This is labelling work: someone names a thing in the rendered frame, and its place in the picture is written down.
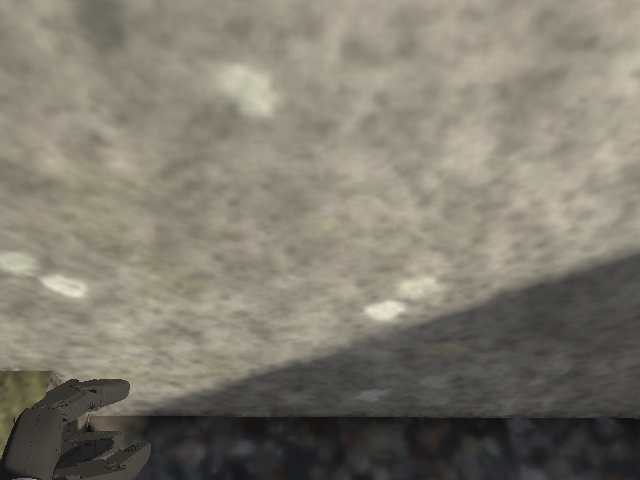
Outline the left robot hand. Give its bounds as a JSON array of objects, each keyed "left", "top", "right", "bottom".
[{"left": 0, "top": 379, "right": 151, "bottom": 480}]

